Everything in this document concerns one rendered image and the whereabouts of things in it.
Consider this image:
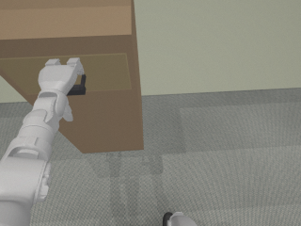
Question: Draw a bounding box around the robot right thigh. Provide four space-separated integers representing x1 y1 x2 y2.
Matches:
166 215 198 226

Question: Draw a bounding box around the robot left forearm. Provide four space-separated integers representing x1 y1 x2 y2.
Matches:
0 89 67 168

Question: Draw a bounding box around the left robot upper arm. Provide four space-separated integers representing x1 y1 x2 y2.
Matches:
0 156 52 226

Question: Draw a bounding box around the robot left hand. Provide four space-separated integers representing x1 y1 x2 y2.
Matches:
38 57 85 121

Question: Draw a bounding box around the drawer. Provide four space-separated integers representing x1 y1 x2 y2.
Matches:
0 53 131 94

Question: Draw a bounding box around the cabinet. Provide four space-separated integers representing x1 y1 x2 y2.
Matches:
0 0 144 153

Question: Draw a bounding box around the handle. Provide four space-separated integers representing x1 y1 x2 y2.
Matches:
67 74 87 96

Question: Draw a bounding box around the right robot shin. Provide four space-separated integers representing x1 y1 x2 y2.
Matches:
170 212 183 218

